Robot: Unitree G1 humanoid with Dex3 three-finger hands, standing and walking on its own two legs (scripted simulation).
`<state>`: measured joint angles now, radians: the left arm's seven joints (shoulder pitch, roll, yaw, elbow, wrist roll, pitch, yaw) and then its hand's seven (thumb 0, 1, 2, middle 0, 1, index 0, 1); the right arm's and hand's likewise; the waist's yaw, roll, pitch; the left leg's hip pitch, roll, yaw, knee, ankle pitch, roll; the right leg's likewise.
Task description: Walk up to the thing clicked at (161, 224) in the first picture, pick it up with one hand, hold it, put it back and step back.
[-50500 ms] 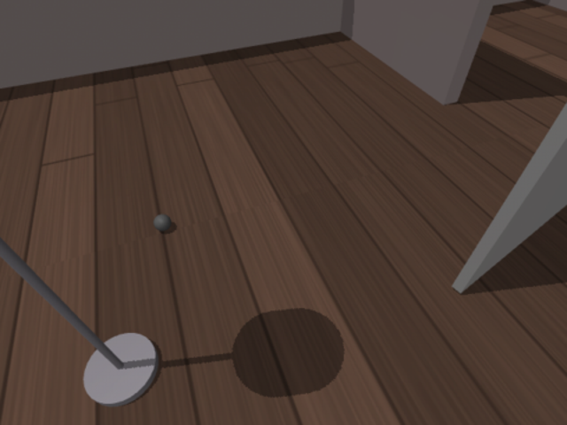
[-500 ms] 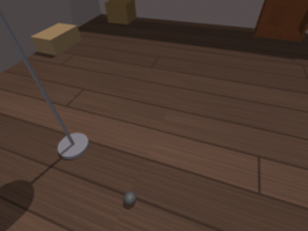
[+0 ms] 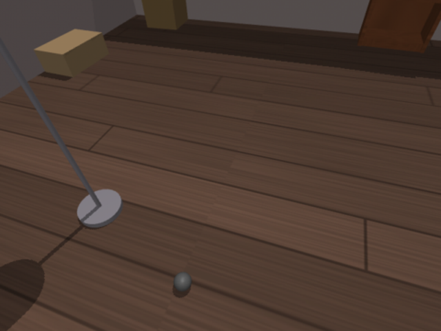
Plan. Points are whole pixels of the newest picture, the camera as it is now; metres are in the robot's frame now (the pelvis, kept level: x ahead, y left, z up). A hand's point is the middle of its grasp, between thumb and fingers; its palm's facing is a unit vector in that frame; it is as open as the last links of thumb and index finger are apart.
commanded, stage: stand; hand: left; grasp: from above
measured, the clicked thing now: (182, 281) +0.52 +0.22 -0.74
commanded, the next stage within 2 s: step back in 1.30 s
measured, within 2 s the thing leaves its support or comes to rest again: neither
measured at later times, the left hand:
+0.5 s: hand out of the picture +0.07 +0.24 -0.16, palm faces +0.01 -0.94 -0.34, open 7.4 cm
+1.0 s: hand out of the picture +0.08 +0.25 -0.16, palm faces +0.00 -0.94 -0.34, open 7.4 cm
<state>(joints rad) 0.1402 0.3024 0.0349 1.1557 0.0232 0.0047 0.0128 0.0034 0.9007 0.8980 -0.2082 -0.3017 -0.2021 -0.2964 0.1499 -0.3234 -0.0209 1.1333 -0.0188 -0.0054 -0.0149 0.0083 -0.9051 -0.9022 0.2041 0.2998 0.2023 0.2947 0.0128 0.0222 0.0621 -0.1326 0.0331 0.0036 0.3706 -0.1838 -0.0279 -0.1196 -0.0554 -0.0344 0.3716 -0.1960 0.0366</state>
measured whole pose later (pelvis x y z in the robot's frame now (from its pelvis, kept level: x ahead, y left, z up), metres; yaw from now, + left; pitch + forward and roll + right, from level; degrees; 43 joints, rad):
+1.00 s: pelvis +0.01 +0.00 +0.00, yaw -1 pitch -2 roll +0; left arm 0.12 0.32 0.03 1.15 0.01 0.00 0.00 0.00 0.90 0.90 -0.21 -0.30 -0.20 -0.30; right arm 0.12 -0.33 -0.01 1.14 -0.01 -0.01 0.00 0.01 -0.90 -0.90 0.20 0.30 0.20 0.29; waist 0.00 0.01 0.05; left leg -0.12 0.04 0.02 0.34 -0.18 -0.03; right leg -0.11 -0.05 -0.02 0.34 -0.19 0.04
